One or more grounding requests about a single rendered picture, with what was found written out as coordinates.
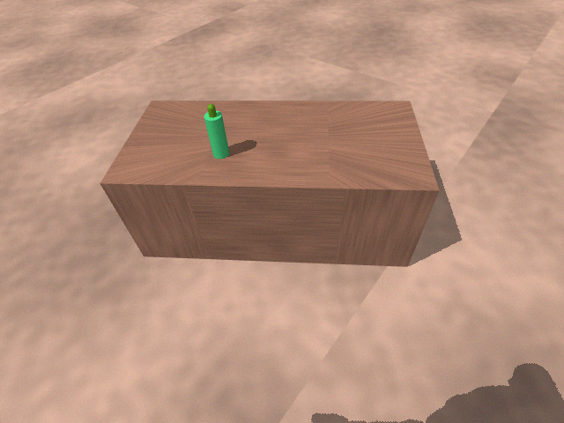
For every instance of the bottle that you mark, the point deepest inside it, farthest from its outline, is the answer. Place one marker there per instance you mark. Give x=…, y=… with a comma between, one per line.
x=216, y=132

